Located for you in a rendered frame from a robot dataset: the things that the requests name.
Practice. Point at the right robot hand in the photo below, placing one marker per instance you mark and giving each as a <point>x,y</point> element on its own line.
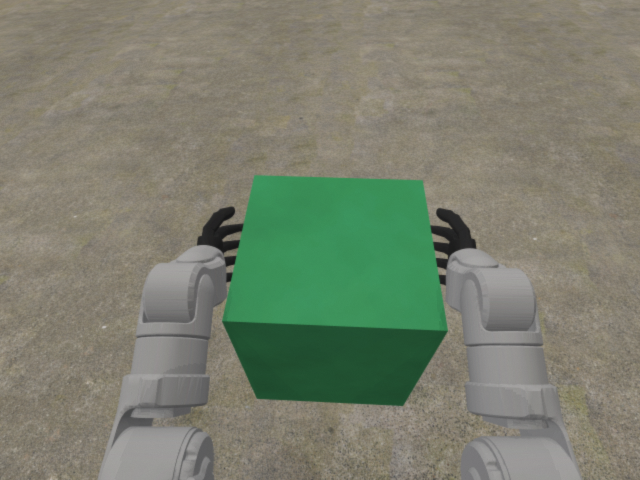
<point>459,237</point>

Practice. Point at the right robot forearm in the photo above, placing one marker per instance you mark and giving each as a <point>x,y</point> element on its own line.
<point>508,378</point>

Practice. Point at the robot left upper arm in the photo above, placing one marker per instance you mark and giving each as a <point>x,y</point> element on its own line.
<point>160,453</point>

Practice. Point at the carton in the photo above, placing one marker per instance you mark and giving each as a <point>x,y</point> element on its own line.
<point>335,293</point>

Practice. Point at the robot right upper arm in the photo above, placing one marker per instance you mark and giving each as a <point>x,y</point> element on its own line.
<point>516,458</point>

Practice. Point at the left robot hand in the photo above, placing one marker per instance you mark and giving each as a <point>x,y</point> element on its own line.
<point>213,234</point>

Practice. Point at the left robot forearm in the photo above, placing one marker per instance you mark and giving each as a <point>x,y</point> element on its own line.
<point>169,362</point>

